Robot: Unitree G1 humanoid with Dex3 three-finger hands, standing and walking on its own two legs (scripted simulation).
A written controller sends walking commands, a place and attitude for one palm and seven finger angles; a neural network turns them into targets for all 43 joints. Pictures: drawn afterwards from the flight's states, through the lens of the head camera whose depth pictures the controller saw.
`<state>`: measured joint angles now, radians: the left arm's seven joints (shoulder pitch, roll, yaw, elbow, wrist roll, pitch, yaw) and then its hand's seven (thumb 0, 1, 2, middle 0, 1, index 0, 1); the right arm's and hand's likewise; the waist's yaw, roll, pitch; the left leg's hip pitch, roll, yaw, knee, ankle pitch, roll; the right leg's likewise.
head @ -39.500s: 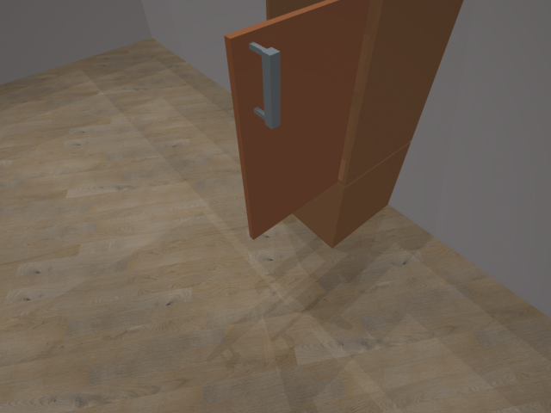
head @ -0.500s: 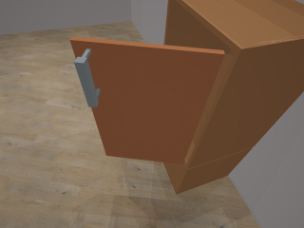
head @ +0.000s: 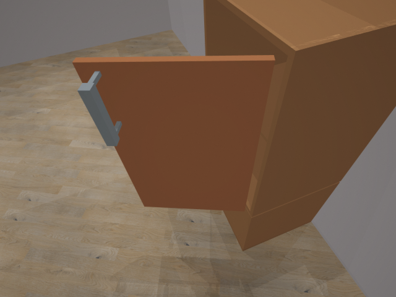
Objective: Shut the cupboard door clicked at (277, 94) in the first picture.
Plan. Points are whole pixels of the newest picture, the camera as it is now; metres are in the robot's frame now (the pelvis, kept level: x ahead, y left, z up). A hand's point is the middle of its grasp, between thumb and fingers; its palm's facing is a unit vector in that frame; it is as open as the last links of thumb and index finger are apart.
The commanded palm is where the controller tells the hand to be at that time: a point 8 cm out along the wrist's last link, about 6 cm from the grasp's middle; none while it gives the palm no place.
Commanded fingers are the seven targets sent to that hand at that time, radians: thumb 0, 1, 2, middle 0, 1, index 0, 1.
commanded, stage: look again from close up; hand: left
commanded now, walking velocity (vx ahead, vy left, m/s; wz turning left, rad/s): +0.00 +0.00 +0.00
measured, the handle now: (105, 110) +0.44 +0.21 +0.16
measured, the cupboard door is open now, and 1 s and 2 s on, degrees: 65 65 65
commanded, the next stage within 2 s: raise the hand and make a fist in 0.34 s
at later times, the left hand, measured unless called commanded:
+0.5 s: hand out of the picture +0.07 +0.18 -0.15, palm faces +0.14 -0.97 -0.22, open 7.3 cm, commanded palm +0.10 +0.22 -0.06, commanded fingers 0.00 0.90 0.90 -0.25 -0.36 -0.25 -0.36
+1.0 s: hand out of the picture +0.12 +0.20 +0.01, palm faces +0.10 -0.99 -0.05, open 5.5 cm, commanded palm +0.11 +0.23 +0.02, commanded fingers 0.00 0.90 0.90 -0.71 -0.86 -0.71 -0.86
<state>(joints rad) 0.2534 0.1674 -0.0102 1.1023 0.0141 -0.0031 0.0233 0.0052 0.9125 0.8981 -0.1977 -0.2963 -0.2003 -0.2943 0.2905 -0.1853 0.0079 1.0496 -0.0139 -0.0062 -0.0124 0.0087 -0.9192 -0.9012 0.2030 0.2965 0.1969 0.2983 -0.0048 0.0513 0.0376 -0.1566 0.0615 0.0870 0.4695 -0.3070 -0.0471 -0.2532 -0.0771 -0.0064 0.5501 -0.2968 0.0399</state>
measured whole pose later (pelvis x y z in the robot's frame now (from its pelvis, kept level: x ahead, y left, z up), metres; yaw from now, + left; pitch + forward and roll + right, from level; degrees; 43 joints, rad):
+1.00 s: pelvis -0.06 +0.00 -0.07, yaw +6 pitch +7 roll -2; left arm 0.43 0.22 0.10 -0.14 -0.23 -0.43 -0.25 0.02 0.91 0.90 -0.54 -0.67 -0.54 -0.67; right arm 0.17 -0.24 0.00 0.49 0.02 -0.30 -0.04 0.01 -0.90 -0.90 0.20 0.30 0.20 0.30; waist 0.07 0.01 -0.04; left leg -0.70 0.07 -0.04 1.08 -0.50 -0.04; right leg -0.69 -0.10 -0.10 1.02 -0.45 0.04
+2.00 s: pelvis -0.01 +0.00 +0.00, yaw +6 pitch -2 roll +0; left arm 0.16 0.34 0.30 -0.27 -0.36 0.11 -0.37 0.02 0.90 0.90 -1.29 -1.49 -1.30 -1.49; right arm 0.23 -0.24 0.08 0.59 0.06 -0.28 -0.09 0.01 -0.90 -0.90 0.21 0.30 0.20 0.30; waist 0.07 0.06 -0.03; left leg -0.21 0.06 0.00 0.58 -0.34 -0.04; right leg -0.22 -0.07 -0.07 0.57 -0.31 0.04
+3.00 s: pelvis -0.02 -0.01 +0.00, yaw +5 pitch -2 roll +0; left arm -0.08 0.28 0.24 -0.04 -0.28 0.14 -0.30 0.02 0.90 0.90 -1.30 -1.50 -1.30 -1.49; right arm 0.23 -0.27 0.05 0.63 0.06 -0.25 -0.10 0.01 -0.90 -0.90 0.21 0.30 0.20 0.30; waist 0.04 0.06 -0.01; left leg -0.19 0.06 0.02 0.52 -0.30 -0.05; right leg -0.23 -0.06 -0.05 0.55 -0.29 0.03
